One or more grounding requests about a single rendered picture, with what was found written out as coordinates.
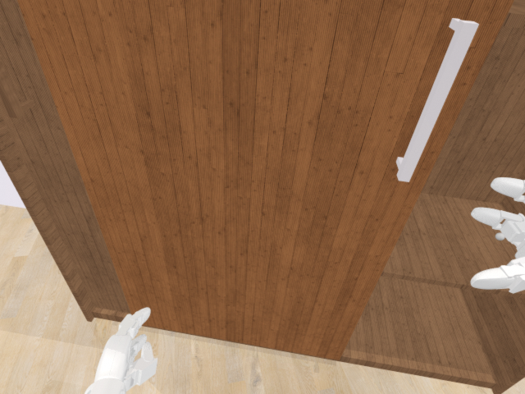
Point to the handle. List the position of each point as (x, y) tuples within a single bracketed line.
[(464, 32), (8, 96)]

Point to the left robot hand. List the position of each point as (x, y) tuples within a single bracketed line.
[(117, 360)]

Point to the right robot hand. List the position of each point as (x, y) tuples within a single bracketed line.
[(512, 275)]

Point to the wardrobe door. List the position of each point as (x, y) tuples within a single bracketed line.
[(240, 155), (42, 142)]

